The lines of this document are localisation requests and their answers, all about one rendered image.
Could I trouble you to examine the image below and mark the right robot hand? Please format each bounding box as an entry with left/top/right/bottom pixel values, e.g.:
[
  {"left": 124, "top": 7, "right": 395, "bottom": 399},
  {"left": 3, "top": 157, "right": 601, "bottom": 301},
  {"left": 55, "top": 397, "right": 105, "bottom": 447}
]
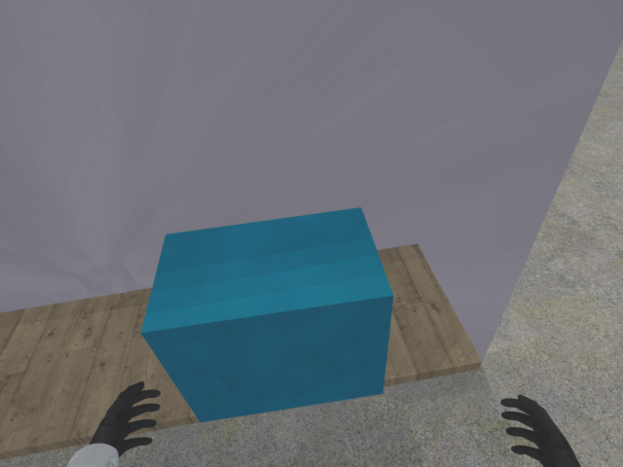
[{"left": 500, "top": 395, "right": 581, "bottom": 467}]

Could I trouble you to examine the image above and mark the left robot hand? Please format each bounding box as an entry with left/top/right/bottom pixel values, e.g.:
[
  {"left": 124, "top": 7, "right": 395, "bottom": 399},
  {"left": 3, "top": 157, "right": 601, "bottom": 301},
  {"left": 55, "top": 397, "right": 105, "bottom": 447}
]
[{"left": 90, "top": 381, "right": 161, "bottom": 457}]

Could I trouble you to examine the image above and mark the robot left forearm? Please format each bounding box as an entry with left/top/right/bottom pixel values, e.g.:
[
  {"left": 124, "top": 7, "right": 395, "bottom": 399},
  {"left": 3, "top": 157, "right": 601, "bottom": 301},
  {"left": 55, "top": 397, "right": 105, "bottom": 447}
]
[{"left": 66, "top": 444, "right": 119, "bottom": 467}]

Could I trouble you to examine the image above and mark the carton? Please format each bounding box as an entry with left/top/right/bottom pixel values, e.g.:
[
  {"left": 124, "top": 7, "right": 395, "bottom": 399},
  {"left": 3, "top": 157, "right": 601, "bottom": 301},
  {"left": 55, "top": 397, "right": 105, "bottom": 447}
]
[{"left": 141, "top": 207, "right": 393, "bottom": 422}]

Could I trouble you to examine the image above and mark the table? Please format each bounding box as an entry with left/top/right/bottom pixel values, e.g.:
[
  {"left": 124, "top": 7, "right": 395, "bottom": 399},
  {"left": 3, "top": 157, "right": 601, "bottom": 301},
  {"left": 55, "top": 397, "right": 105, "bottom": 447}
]
[{"left": 0, "top": 244, "right": 482, "bottom": 460}]

